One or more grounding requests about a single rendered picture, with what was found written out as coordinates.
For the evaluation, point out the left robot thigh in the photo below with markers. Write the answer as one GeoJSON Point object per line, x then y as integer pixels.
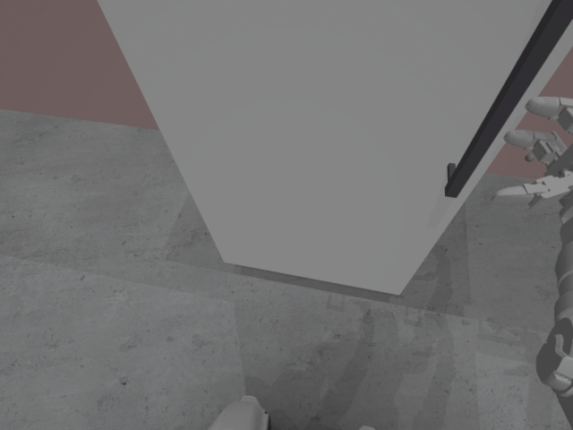
{"type": "Point", "coordinates": [241, 415]}

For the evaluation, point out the robot right forearm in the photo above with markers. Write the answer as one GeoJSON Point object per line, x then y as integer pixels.
{"type": "Point", "coordinates": [564, 265]}

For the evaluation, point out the left robot shin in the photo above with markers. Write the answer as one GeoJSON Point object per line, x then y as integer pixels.
{"type": "Point", "coordinates": [250, 399]}

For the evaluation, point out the fridge door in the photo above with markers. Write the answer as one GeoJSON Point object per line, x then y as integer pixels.
{"type": "Point", "coordinates": [315, 135]}

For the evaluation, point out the robot right hand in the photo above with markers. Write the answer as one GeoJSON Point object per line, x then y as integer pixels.
{"type": "Point", "coordinates": [551, 151]}

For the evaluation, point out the handle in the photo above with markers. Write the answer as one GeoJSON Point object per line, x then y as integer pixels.
{"type": "Point", "coordinates": [547, 34]}

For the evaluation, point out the right robot upper arm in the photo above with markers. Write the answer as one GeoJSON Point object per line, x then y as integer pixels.
{"type": "Point", "coordinates": [554, 364]}

